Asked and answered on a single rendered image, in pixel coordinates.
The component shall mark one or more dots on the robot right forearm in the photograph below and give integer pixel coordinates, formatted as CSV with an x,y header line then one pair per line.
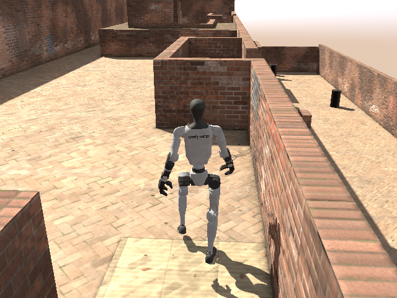
x,y
228,160

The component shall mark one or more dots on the robot left hand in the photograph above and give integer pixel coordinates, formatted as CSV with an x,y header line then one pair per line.
x,y
162,186

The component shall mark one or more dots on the robot right upper arm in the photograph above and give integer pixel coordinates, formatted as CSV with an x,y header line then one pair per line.
x,y
220,138

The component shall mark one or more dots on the robot left thigh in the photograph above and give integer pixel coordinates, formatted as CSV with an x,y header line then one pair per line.
x,y
184,182

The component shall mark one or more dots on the robot right hand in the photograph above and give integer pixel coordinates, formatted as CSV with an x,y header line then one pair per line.
x,y
228,172

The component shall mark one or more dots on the robot left forearm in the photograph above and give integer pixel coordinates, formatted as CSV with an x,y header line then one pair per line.
x,y
167,169

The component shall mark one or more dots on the robot left upper arm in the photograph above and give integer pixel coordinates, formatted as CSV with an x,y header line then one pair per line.
x,y
175,143

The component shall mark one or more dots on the left robot foot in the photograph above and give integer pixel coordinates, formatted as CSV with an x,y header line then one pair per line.
x,y
182,229

